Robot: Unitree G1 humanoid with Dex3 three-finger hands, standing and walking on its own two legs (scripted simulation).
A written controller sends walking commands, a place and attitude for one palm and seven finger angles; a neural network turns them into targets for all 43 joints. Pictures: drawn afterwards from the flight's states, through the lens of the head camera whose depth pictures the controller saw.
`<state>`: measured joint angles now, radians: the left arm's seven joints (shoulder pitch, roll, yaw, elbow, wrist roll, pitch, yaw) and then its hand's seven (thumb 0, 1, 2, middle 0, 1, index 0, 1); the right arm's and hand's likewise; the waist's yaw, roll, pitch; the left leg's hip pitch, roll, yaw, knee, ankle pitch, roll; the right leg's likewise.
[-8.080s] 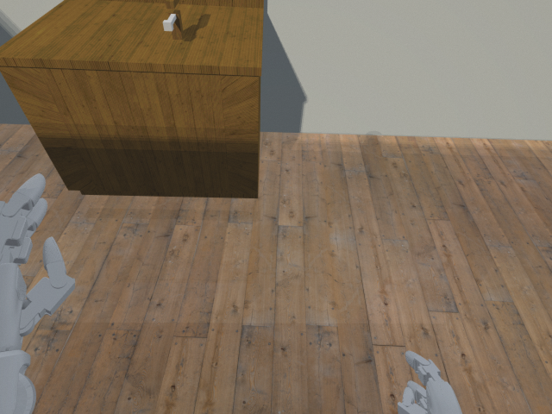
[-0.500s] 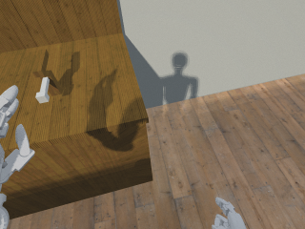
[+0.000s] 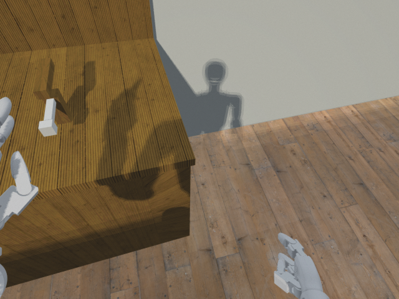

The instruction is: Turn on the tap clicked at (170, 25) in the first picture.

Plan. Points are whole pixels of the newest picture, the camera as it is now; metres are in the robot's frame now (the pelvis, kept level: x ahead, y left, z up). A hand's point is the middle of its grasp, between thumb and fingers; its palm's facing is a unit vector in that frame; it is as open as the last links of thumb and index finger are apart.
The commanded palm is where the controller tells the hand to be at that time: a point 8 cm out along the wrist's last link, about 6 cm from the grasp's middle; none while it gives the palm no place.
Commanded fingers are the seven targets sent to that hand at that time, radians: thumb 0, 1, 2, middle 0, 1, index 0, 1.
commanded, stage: come to a stop and stand still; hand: left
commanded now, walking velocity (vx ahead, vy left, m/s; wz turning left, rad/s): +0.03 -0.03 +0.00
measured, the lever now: (48, 128) +0.45 +0.39 +0.04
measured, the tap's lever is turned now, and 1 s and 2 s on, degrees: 0 0 0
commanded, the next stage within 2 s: look again from close up in 0.78 s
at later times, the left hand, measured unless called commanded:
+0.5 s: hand (38, 247) +0.15 +0.21 +0.16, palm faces +0.42 -0.83 -0.37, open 7.4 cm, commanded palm +0.11 +0.25 +0.18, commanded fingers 0.00 0.90 0.90 -0.20 -0.30 -0.20 -0.30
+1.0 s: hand out of the picture +0.18 +0.28 +0.20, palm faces +0.53 -0.76 -0.38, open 7.4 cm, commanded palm +0.09 +0.26 +0.18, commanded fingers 0.00 0.90 0.90 -0.20 -0.30 -0.20 -0.30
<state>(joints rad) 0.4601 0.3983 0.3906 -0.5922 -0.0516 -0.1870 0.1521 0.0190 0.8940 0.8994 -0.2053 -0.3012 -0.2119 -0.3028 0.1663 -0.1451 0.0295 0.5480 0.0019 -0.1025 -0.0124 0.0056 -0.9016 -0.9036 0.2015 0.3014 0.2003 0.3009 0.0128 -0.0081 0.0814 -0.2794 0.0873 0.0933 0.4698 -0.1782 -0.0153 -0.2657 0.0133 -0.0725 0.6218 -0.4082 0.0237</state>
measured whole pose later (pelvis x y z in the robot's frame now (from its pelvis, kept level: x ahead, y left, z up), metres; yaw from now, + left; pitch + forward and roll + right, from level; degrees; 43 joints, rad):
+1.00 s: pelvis -0.07 -0.02 +0.00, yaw +0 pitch -1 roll -1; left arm 0.15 0.48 0.46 -0.26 -0.04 -0.24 0.11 0.02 0.89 0.90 -0.21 -0.30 -0.22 -0.30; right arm 0.26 -0.20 0.03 0.63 0.02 -0.11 -0.04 0.01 -0.90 -0.90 0.20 0.30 0.20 0.30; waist 0.05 -0.01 0.05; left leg -0.28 0.01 0.04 0.52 -0.23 0.03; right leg -0.28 0.05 -0.10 0.40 -0.12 -0.05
